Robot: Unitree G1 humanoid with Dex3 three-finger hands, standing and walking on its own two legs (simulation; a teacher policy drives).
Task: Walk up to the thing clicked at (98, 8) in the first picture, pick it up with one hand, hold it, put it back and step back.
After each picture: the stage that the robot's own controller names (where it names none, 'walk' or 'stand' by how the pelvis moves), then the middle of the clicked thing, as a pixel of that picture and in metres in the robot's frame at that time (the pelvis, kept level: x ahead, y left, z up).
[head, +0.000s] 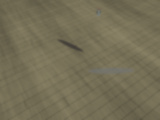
stand; (98, 11) +2.15 -0.26 -0.72
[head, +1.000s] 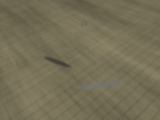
walk; (84, 24) +2.04 +0.12 -0.71
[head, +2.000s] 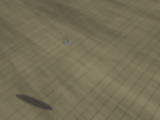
walk; (65, 40) +1.46 +0.28 -0.72
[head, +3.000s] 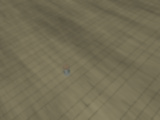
walk; (66, 69) +0.98 +0.23 -0.72
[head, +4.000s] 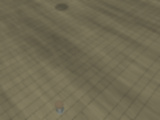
walk; (59, 107) +0.60 +0.20 -0.70
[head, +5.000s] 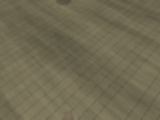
stand; (69, 118) +0.45 +0.13 -0.68
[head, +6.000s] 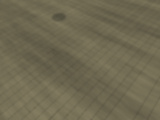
stand; out of the picture +0.41 +0.13 -0.72
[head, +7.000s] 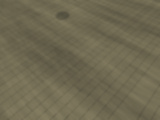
stand; out of the picture +0.40 +0.12 -0.73
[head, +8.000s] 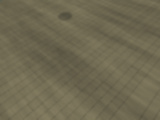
stand; out of the picture +0.40 +0.12 -0.73
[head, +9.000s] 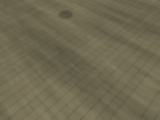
stand; out of the picture +0.39 +0.11 -0.73
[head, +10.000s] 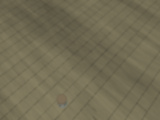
go down; (62, 101) +0.43 +0.12 -0.59
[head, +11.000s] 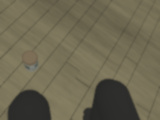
go down; (30, 61) +0.49 +0.17 -0.31
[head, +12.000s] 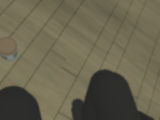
close in; (8, 50) +0.48 +0.19 -0.27
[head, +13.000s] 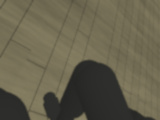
close; out of the picture +0.47 +0.22 -0.24
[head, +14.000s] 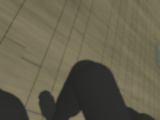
close; out of the picture +0.46 +0.23 -0.25
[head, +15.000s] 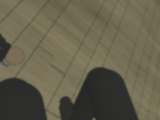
lift; (10, 57) +0.42 +0.16 -0.26
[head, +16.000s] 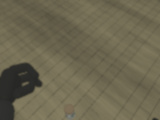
lift; (69, 111) +0.40 +0.08 -0.58
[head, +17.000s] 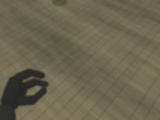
go down; out of the picture +0.36 +0.09 -0.67
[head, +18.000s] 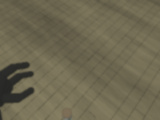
go down; (67, 114) +0.39 +0.09 -0.62
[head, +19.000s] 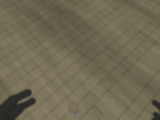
stand; (73, 109) +0.40 +0.08 -0.57
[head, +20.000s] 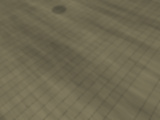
stand; out of the picture +0.35 +0.08 -0.66
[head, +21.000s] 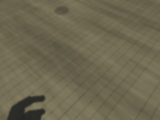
hold; out of the picture +0.36 +0.07 -0.67
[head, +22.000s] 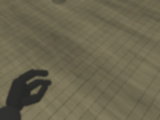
hold; out of the picture +0.38 +0.09 -0.66
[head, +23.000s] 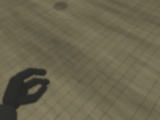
hold; out of the picture +0.37 +0.09 -0.67
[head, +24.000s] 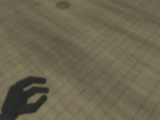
hold; out of the picture +0.37 +0.08 -0.67
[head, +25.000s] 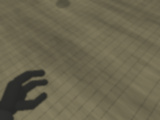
hold; out of the picture +0.37 +0.08 -0.67
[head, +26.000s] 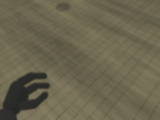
hold; out of the picture +0.36 +0.08 -0.68
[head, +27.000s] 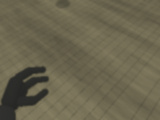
hold; out of the picture +0.37 +0.08 -0.67
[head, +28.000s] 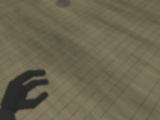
hold; out of the picture +0.37 +0.08 -0.67
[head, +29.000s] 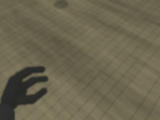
hold; out of the picture +0.36 +0.08 -0.68
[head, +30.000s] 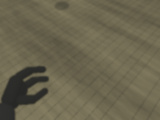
hold; out of the picture +0.36 +0.08 -0.68
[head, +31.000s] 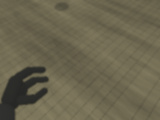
hold; out of the picture +0.37 +0.08 -0.68
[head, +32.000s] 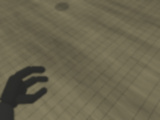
hold; out of the picture +0.36 +0.08 -0.68
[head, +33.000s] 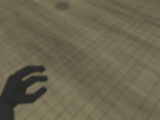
hold; out of the picture +0.37 +0.08 -0.68
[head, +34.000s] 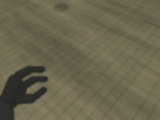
hold; out of the picture +0.36 +0.08 -0.68
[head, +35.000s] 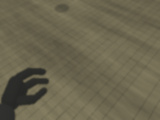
close; out of the picture +0.37 +0.08 -0.68
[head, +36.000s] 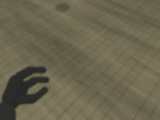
hold; out of the picture +0.36 +0.08 -0.68
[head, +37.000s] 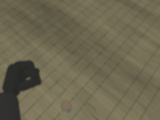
crouch; (66, 107) +0.40 +0.09 -0.58
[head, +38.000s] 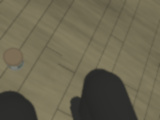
lower; (14, 60) +0.45 +0.14 -0.27
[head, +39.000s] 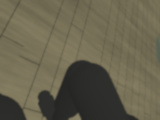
lower; out of the picture +0.44 +0.18 -0.25
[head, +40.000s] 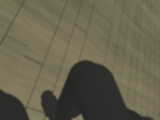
lower; out of the picture +0.43 +0.18 -0.24
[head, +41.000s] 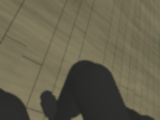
lower; out of the picture +0.44 +0.18 -0.24
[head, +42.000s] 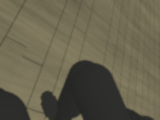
lower; out of the picture +0.44 +0.18 -0.24
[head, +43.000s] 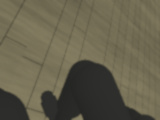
loosen; out of the picture +0.44 +0.18 -0.24
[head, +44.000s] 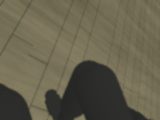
rise; out of the picture +0.45 +0.19 -0.24
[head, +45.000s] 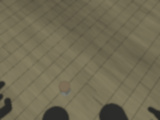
walk; (64, 88) +0.43 +0.09 -0.49
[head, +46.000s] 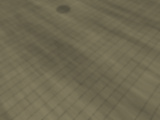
stand; out of the picture +0.37 +0.07 -0.66
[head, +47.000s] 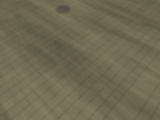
stand; out of the picture +0.37 +0.08 -0.67
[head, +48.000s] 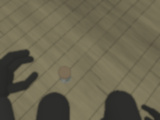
lower; (65, 75) +0.44 +0.09 -0.38
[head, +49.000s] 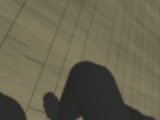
stand; out of the picture +0.44 +0.18 -0.24
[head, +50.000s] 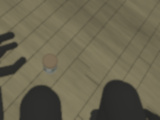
lower; (50, 64) +0.45 +0.12 -0.30
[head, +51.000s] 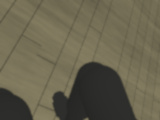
stand; out of the picture +0.45 +0.17 -0.24
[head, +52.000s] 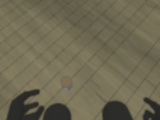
stand; (67, 84) +0.44 +0.09 -0.46
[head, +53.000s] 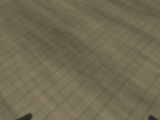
stand; out of the picture +0.39 +0.07 -0.64
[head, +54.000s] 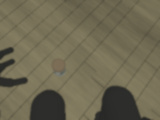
lower; (59, 67) +0.46 +0.10 -0.37
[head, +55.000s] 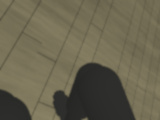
lower; out of the picture +0.45 +0.17 -0.25
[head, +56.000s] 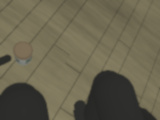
lower; (23, 54) +0.45 +0.15 -0.25
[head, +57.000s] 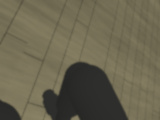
lower; out of the picture +0.47 +0.18 -0.26
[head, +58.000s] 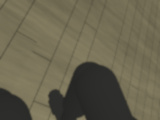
stand; out of the picture +0.46 +0.17 -0.25
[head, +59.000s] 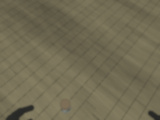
withdraw; (65, 106) +0.41 +0.09 -0.57
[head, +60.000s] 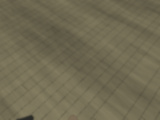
withdraw; out of the picture +0.39 +0.08 -0.63
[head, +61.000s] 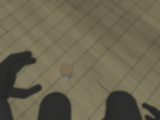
lower; (66, 72) +0.45 +0.09 -0.38
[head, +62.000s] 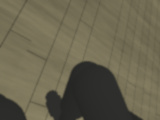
lower; out of the picture +0.46 +0.17 -0.24
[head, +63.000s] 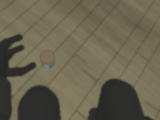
lower; (47, 60) +0.47 +0.12 -0.30
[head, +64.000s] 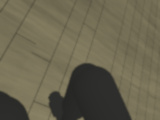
lower; out of the picture +0.46 +0.18 -0.26
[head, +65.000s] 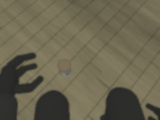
stand; (64, 68) +0.46 +0.10 -0.36
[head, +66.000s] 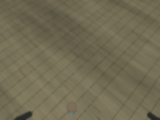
rise; (71, 108) +0.41 +0.07 -0.60
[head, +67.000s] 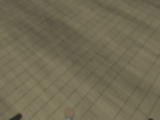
stand; (69, 114) +0.41 +0.07 -0.60
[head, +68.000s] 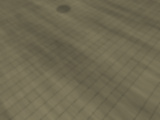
stand; out of the picture +0.38 +0.07 -0.66
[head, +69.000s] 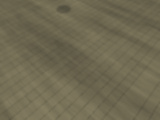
stand; out of the picture +0.39 +0.07 -0.66
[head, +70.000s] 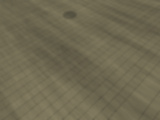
stand; out of the picture +0.39 +0.07 -0.72
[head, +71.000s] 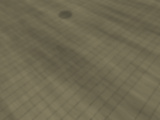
stand; out of the picture +0.39 +0.08 -0.73
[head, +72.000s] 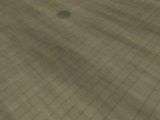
walk; out of the picture +0.38 +0.08 -0.73
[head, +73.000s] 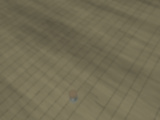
walk; (73, 96) +0.59 +0.11 -0.70
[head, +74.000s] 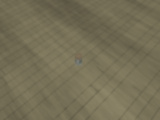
walk; (78, 59) +0.94 +0.06 -0.69
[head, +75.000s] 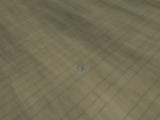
stand; (80, 66) +1.00 +0.07 -0.70
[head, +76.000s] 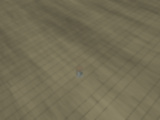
stand; (79, 71) +0.99 +0.06 -0.73
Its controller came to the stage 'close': yes
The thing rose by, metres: 0.01
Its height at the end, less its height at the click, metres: +0.00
